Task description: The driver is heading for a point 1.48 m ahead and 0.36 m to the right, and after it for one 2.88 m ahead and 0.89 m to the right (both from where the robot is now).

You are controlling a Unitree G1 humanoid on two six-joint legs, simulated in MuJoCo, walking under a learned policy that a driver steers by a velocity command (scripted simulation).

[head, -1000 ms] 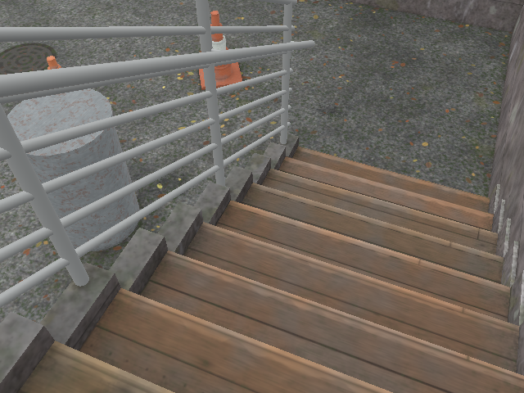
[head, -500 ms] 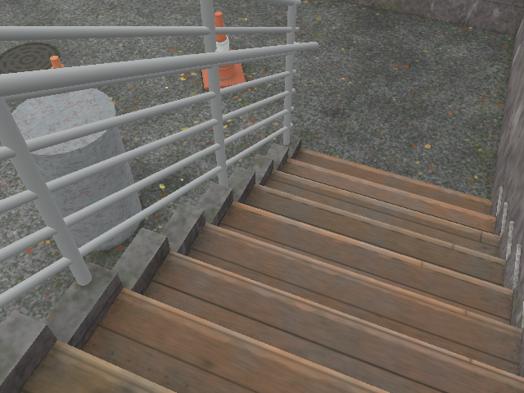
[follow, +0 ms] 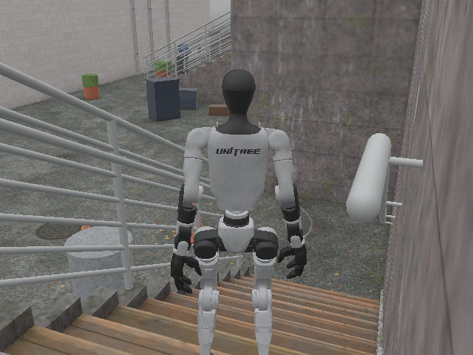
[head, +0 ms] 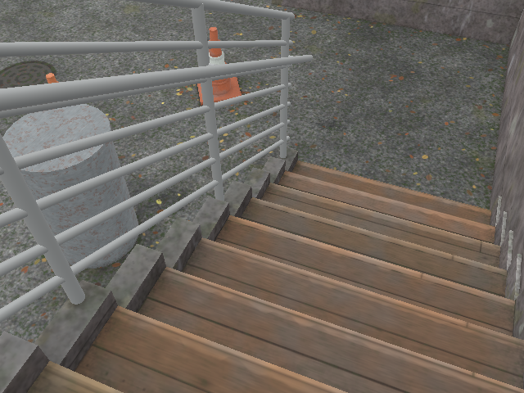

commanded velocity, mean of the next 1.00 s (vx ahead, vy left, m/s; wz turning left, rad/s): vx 0.29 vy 0.00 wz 0.00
